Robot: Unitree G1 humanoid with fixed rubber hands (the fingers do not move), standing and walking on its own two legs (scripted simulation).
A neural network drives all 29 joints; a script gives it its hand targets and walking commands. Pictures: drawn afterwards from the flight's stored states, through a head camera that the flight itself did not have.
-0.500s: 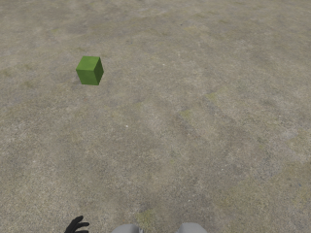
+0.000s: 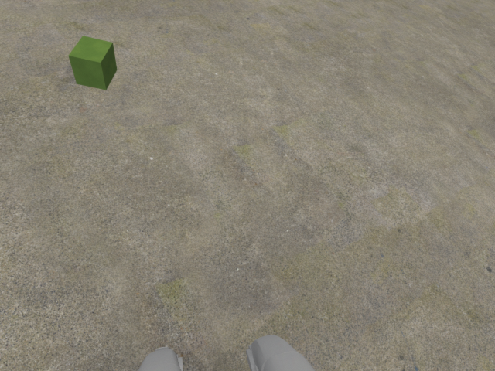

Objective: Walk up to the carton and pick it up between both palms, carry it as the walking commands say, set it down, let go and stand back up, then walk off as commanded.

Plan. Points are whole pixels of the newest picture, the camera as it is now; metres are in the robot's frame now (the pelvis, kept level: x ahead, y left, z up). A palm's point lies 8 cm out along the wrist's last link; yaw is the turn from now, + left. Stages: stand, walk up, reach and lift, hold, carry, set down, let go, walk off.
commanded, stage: walk off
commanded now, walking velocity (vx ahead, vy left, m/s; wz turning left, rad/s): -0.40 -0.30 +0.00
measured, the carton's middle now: (94, 63) +1.65 +0.61 -0.68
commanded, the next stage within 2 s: stand in 0.64 s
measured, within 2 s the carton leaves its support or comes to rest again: neither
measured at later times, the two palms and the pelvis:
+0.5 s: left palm out of the picture -0.08 +0.14 -0.15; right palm out of the picture -0.14 -0.36 -0.15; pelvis -0.19 -0.09 -0.02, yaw +3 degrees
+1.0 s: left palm out of the picture -0.27 +0.12 -0.15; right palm out of the picture -0.29 -0.39 -0.13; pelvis -0.33 -0.14 -0.01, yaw +0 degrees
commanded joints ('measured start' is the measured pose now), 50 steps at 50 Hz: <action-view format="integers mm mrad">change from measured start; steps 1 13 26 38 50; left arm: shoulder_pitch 33 -68 185 -17 183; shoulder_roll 27 60 -25 33 50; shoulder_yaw -8 -42 -42 18 -19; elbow -77 -165 -71 -77 30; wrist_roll -10 35 1 -1 4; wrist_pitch -24 -67 -50 -51 -103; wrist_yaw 5 -1 44 9 69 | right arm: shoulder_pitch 85 -102 140 -50 104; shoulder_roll -295 -176 -287 -220 -147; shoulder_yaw -77 -61 -35 -29 -22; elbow -26 -56 17 -88 -29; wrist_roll -9 17 7 -2 -17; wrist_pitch -7 79 18 -24 14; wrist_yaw -9 -21 -32 16 43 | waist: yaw -38 50 46 -9 -20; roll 399 -280 266 291 10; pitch -184 -90 -155 -117 -151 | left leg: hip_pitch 286 -47 415 147 -62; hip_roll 258 -199 285 186 10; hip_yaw -347 -133 -435 -252 -98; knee -329 806 -373 -309 -79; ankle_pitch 141 -446 174 109 -122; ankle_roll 93 -13 0 112 -17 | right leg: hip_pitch -85 -244 -129 -153 440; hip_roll -51 -327 -104 15 -257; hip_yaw -35 -37 -80 -27 -17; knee -239 -1102 -579 98 -1097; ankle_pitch -57 269 42 66 112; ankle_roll -7 -362 -152 -20 -138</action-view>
